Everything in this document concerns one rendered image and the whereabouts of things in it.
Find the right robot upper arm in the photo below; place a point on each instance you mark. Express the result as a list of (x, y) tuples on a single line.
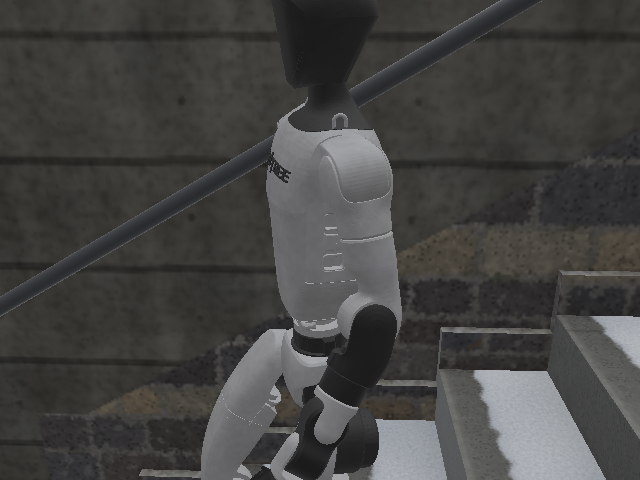
[(278, 123)]

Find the robot left thigh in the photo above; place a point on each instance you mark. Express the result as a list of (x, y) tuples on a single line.
[(358, 450)]

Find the left robot upper arm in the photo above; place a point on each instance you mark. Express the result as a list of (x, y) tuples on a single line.
[(357, 183)]

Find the robot left forearm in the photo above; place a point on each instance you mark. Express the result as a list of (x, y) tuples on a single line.
[(351, 371)]

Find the humanoid robot head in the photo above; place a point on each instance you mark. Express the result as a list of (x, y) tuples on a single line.
[(320, 42)]

